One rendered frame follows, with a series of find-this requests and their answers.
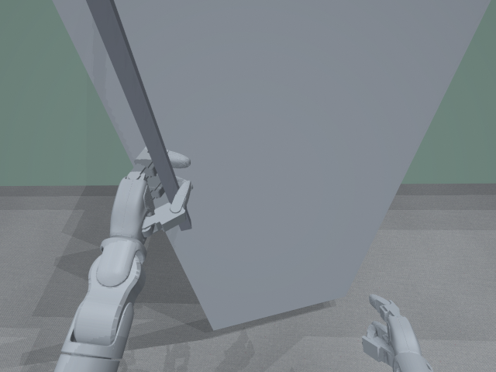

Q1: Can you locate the left robot hand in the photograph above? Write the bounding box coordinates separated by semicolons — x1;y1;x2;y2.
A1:
110;147;193;245

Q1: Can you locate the robot right forearm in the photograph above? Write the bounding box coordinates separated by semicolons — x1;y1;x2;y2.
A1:
393;353;434;372

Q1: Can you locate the right robot hand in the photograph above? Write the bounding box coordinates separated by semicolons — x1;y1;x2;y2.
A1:
362;294;422;367

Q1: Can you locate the robot left forearm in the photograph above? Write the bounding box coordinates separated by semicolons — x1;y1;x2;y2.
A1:
54;236;146;372

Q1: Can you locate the handle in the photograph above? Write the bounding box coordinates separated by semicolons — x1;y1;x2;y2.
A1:
86;0;192;231

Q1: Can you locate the fridge door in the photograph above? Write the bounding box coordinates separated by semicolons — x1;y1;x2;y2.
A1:
52;0;491;331

